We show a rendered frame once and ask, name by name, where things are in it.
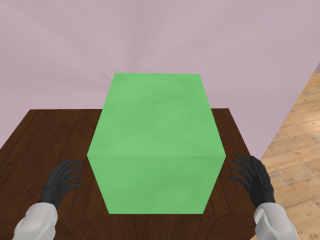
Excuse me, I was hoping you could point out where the pedestal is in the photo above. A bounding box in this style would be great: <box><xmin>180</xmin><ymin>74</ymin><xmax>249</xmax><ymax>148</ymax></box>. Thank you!
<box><xmin>0</xmin><ymin>108</ymin><xmax>256</xmax><ymax>240</ymax></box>

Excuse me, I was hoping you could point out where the right robot forearm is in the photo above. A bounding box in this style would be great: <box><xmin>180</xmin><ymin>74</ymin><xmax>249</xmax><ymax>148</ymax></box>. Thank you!
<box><xmin>253</xmin><ymin>202</ymin><xmax>299</xmax><ymax>240</ymax></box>

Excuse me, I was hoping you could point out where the carton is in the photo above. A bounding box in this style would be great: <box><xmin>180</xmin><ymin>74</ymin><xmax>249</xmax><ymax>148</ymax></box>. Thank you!
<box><xmin>87</xmin><ymin>72</ymin><xmax>226</xmax><ymax>214</ymax></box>

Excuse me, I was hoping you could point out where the right robot hand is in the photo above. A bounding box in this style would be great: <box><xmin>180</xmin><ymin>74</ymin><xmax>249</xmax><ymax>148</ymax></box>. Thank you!
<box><xmin>230</xmin><ymin>154</ymin><xmax>276</xmax><ymax>209</ymax></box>

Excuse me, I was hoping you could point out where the left robot forearm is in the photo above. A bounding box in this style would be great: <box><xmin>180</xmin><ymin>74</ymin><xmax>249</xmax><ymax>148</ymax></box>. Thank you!
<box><xmin>12</xmin><ymin>202</ymin><xmax>58</xmax><ymax>240</ymax></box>

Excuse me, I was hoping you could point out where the left robot hand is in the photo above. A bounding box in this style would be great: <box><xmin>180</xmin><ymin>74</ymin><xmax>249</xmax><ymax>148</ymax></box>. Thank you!
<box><xmin>37</xmin><ymin>159</ymin><xmax>84</xmax><ymax>210</ymax></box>

